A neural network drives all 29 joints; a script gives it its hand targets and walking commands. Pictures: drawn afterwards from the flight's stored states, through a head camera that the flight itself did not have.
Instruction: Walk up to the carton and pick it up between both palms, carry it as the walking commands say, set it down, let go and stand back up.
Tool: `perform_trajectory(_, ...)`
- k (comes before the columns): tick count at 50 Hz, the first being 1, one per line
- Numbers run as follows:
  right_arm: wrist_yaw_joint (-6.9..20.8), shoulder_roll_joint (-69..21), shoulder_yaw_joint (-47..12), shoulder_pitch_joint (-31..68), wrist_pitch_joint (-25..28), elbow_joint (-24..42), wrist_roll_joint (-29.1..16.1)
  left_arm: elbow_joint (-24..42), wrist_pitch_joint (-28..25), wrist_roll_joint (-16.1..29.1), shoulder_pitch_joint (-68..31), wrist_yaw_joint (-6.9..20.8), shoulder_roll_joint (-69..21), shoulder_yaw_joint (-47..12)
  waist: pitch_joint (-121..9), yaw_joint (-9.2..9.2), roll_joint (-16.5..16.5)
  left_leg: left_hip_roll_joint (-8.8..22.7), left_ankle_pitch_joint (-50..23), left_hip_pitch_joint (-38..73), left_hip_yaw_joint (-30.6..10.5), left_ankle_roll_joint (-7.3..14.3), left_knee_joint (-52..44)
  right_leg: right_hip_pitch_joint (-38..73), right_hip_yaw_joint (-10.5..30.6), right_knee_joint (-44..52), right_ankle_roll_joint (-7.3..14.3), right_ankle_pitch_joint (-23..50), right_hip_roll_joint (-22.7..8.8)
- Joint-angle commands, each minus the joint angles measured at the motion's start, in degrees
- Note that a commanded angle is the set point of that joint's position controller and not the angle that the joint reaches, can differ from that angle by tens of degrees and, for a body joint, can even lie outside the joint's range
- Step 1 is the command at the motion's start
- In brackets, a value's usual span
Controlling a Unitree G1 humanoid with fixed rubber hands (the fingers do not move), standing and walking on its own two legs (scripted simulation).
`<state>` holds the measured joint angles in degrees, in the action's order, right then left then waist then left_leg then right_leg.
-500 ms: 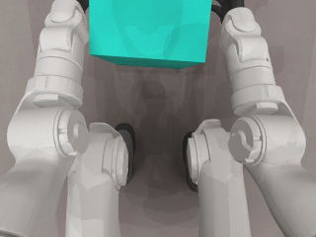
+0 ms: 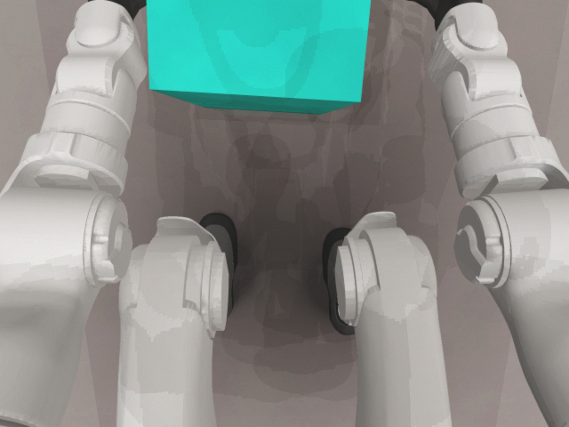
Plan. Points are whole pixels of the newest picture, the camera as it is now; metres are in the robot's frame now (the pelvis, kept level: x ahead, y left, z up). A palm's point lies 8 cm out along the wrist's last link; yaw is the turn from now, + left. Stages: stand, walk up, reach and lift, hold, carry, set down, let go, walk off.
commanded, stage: set down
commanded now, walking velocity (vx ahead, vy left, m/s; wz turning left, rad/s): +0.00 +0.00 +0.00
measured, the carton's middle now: (264, 14) +0.55 +0.03 -0.24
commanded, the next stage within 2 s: let go in 1.42 s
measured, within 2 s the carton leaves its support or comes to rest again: neither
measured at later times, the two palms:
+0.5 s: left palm out of the picture +0.54 +0.20 -0.05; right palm out of the picture +0.55 -0.17 -0.04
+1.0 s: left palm out of the picture +0.54 +0.21 +0.09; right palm out of the picture +0.55 -0.18 +0.10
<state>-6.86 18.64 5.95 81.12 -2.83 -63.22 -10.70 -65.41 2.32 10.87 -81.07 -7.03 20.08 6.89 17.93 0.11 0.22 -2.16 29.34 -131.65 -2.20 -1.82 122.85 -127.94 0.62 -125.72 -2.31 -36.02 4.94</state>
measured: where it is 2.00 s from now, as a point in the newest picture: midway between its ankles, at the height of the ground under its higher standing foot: (281, 292)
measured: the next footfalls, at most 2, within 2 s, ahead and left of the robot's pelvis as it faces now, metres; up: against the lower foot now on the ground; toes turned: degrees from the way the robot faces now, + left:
none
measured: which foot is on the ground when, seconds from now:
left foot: down 0.00-1.00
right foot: down 0.00-1.00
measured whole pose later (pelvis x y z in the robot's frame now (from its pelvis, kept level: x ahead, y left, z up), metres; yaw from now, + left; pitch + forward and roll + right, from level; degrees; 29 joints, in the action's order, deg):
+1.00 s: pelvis +0.03 +0.00 +0.20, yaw +1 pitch +47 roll -2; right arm -2.2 15.6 15.1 64.5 -9.4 -47.5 -3.3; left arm -48.2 9.9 1.5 -65.1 -2.7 16.4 14.7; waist -3.3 0.3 0.2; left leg -2.0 22.4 -106.7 -2.8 -0.9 81.9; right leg -103.6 1.7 -83.8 -1.5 -27.5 3.2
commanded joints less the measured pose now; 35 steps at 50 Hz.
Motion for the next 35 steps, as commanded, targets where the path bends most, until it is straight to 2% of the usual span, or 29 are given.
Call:
perform_trajectory(1,-0.07,5.45,0.28,12.78,0.89,4.4,0.16,4.5,-1.18,-0.23,-14.21,0.32,7.34,1.52,-66.75,-0.49,0.19,0.58,-15.35,39.06,3.23,-0.06,-5.81,25.28,-2.24,11.65,-0.21,16.1,-2.34)
perform_trajectory(4,-0.18,5.91,0.51,12.48,0.81,6.01,0.59,4.58,-1.22,-0.25,-13.06,0.65,7.96,2.22,-68.36,-0.67,-0.81,0.56,-15.97,38.97,3.56,0.2,-5.55,26.91,-2.31,11.79,-0.4,16.98,-2.32)
perform_trajectory(9,-1.19,6.33,-0.18,12.16,-0.54,16.92,-0.56,13.39,0.02,0.58,-12.05,0.31,9.27,2.07,-84.53,-0.99,-1.66,-0.16,-20.72,47.15,5.41,0.54,-6.53,36.93,-3.5,13.64,-0.88,22.25,-1.46)
perform_trajectory(12,-1.58,6.16,0.36,10.26,-2.41,20.63,-0.05,17.39,1.83,0.05,-10.75,0.21,9.16,2.52,-86.19,-0.84,-1.1,-0.67,-20.13,48.58,6.14,0.75,-8.7,38.34,-3.97,15.71,-0.81,21.6,-1.01)
perform_trajectory(17,-0.96,4.34,3.04,4.59,-3.82,19.18,2.93,17.45,3.36,-2.53,-6.48,1.15,6.72,4.34,-79.57,0.36,0.42,-1.4,-18.58,47.07,5.57,0.84,-13.47,33.72,-4.07,19.62,-0.34,19.73,-0.58)
perform_trajectory(22,0.36,2.91,5.4,1.85,-3.92,17.06,4.67,16.1,3.78,-5.29,-3.69,2.01,4.92,6.32,-75.4,0.22,1.53,-1.83,-17.97,46.64,5.06,0.5,-18.86,30.4,-4.02,24.28,0.0,18.63,-0.07)
perform_trajectory(28,1.47,2.86,6.85,1.7,-4.2,16.78,5.71,16.15,4.4,-6.76,-2.86,2.5,4.41,7.47,-76.4,-0.04,1.04,-2.16,-17.63,48.49,5.1,0.39,-25.08,32.85,-4.28,29.9,-0.05,18.45,0.18)
perform_trajectory(35,2.41,3.77,7.99,0.58,-4.91,19.46,6.24,19.75,5.5,-7.33,-1.69,2.97,4.09,7.45,-81.7,0.42,1.11,-2.47,-20.42,56.26,5.0,0.31,-31.94,38.1,-4.99,36.95,-0.4,20.63,0.46)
